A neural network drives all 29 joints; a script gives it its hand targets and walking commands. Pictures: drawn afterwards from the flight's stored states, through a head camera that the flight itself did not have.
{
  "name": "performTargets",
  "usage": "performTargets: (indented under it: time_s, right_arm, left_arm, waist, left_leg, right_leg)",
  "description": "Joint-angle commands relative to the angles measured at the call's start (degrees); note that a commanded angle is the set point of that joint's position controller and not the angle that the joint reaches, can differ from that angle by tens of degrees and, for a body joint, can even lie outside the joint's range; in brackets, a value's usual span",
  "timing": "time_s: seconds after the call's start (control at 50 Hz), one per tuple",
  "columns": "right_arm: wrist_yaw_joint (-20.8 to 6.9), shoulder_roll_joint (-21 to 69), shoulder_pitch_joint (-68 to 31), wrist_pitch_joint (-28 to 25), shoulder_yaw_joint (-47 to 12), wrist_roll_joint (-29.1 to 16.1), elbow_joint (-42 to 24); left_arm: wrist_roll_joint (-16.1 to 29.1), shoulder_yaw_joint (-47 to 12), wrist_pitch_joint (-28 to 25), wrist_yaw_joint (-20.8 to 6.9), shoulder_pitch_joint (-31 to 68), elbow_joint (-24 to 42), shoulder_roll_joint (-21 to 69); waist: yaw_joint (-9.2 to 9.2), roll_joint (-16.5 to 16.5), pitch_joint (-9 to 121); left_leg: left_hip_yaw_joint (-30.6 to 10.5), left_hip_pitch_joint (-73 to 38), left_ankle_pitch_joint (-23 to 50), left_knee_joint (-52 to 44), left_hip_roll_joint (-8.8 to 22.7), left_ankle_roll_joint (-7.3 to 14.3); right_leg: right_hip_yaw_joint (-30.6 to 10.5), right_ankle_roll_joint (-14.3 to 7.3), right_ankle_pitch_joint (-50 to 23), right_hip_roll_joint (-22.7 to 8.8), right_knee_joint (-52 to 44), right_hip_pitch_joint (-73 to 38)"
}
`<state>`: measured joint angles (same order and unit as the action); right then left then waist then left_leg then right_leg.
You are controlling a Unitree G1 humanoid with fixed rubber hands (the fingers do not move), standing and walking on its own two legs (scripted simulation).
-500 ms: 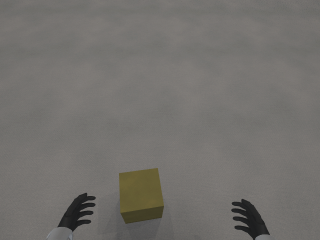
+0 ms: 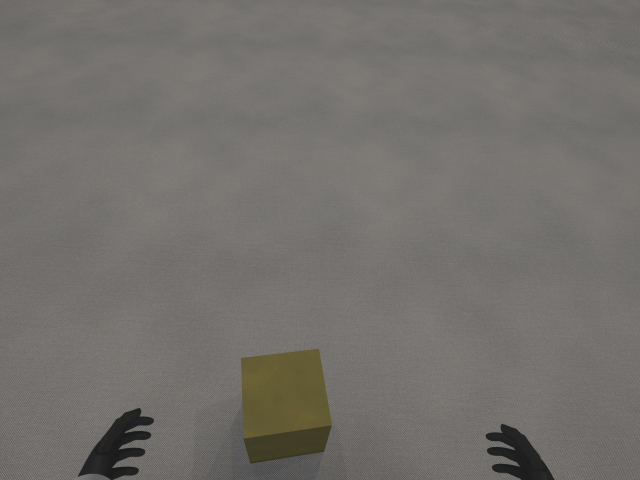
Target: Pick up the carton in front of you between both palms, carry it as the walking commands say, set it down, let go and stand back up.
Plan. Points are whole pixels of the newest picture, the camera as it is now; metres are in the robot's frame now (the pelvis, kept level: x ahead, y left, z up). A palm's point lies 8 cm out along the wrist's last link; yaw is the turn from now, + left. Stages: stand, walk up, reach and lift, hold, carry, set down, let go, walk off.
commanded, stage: stand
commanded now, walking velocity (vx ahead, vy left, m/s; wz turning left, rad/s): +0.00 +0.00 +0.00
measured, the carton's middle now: (284, 406) +0.42 +0.07 -0.64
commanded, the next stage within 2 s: none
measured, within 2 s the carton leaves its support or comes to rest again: neither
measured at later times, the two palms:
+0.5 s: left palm (77, 478) +0.14 +0.30 -0.10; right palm out of the picture +0.13 -0.28 -0.08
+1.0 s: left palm out of the picture +0.10 +0.31 -0.10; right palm out of the picture +0.09 -0.30 -0.08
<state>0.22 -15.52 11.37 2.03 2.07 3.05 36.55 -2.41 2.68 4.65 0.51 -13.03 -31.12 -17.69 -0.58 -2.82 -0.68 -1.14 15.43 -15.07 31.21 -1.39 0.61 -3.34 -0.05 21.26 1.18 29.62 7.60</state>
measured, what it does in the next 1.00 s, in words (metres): stands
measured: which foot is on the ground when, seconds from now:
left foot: down 0.00-1.00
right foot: down 0.00-1.00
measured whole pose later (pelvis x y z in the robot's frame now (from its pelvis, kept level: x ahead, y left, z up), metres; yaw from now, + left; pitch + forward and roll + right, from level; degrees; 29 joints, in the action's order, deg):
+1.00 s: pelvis +0.00 +0.01 +0.01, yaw -1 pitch -2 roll +0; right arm 0.8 -20.5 7.2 -0.4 1.3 1.1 56.4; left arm -1.4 0.5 -0.2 1.2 -10.7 -52.6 -21.8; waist 0.6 -2.1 -1.7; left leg 0.2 10.4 -11.2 23.9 -1.5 1.5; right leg -4.8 0.9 16.3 0.5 21.1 2.6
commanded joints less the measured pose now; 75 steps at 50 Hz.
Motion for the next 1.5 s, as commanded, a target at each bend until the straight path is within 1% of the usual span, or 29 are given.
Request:
performTargets:
  time_s: [0.0,0.06,0.12,0.2,0.3,0.44,0.72,0.92,1.48]
  right_arm:
    - [0.2,-9.4,-4.0,-2.4,2.7,-0.2,-1.4]
    - [0.4,-10.2,-3.7,-2.7,2.7,-0.4,0.5]
    - [0.7,-11.3,-3.3,-2.8,2.7,-0.6,2.5]
    - [1.0,-12.3,-3.0,-2.7,2.5,-0.8,4.7]
    - [1.1,-12.9,-3.4,-2.7,2.2,-1.1,6.8]
    - [1.1,-13.1,-4.6,-2.8,1.9,-1.4,9.2]
    - [0.9,-14.0,-5.9,-2.9,1.4,-1.7,14.1]
    - [0.8,-14.8,-6.5,-3.0,1.1,-1.9,17.1]
    - [0.7,-16.1,-7.7,-3.2,0.4,-2.5,21.3]
  left_arm:
    - [-0.2,2.0,-3.7,-0.1,2.2,1.0,-7.1]
    - [0.0,1.9,-4.3,0.2,1.6,-1.4,-8.1]
    - [0.2,1.6,-4.6,0.7,1.3,-3.6,-8.9]
    - [0.4,1.2,-4.7,1.1,1.0,-6.1,-9.6]
    - [0.6,0.8,-4.8,1.4,1.3,-8.4,-10.3]
    - [0.8,0.4,-5.0,1.5,2.1,-11.0,-10.9]
    - [0.9,-0.1,-5.4,1.2,3.2,-15.7,-12.0]
    - [1.0,-0.4,-5.5,0.9,3.8,-18.6,-12.7]
    - [1.3,-0.9,-5.6,0.7,5.3,-23.3,-14.0]
  waist:
    - [0.29,5.2,1.8]
    - [0.45,5.1,4.1]
    - [0.74,4.5,4.9]
    - [0.92,4.2,4.6]
    - [1.01,3.3,4.3]
    - [1.12,2.4,3.6]
    - [1.24,2.6,1.0]
    - [1.25,2.5,0.0]
    - [1.1,2.8,0.5]
  left_leg:
    - [-6.2,-1.6,1.4,-7.0,5.4,0.8]
    - [-5.9,-5.0,11.0,-5.2,5.8,1.0]
    - [-5.5,-7.3,17.0,-4.4,6.1,1.0]
    - [-5.3,-8.8,21.2,-4.4,6.4,1.0]
    - [-5.1,-9.8,23.4,-4.8,6.5,1.1]
    - [-5.0,-10.1,21.9,-5.9,6.6,1.1]
    - [-5.6,-9.7,14.2,-9.4,6.9,0.8]
    - [-6.2,-9.6,10.8,-11.0,7.1,0.8]
    - [-6.6,-10.8,14.0,-12.0,7.6,1.0]
  right_leg:
    - [-2.9,0.0,-5.4,-2.7,-4.6,4.5]
    - [-3.0,0.3,-11.5,-3.3,-4.3,3.3]
    - [-2.9,0.5,-15.5,-3.7,-4.4,2.7]
    - [-2.9,0.6,-18.5,-4.1,-4.6,2.3]
    - [-3.1,0.7,-20.5,-4.5,-5.2,1.8]
    - [-3.6,0.6,-20.3,-5.1,-6.8,1.1]
    - [-4.9,0.0,-14.8,-5.9,-10.8,1.0]
    - [-5.3,-0.3,-12.2,-6.1,-12.4,1.4]
    - [-4.8,-0.4,-14.1,-6.6,-13.8,-0.1]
